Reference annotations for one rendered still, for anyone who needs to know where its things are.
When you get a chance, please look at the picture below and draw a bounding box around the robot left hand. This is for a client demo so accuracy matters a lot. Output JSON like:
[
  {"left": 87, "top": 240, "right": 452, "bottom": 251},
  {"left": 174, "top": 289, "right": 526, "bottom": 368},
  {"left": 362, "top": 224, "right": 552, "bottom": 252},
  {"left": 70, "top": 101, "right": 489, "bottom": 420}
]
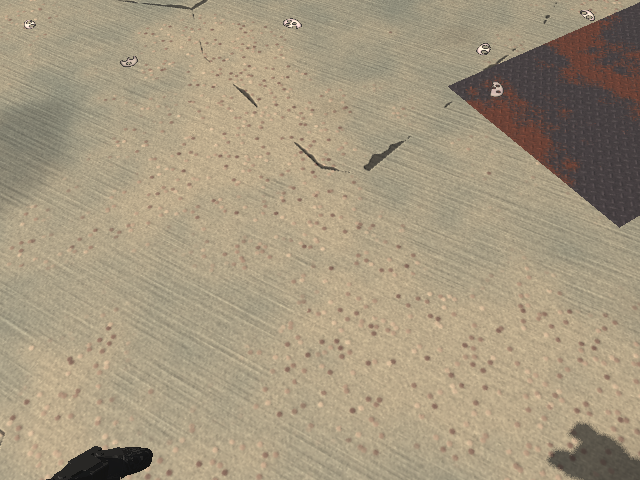
[{"left": 46, "top": 446, "right": 153, "bottom": 480}]

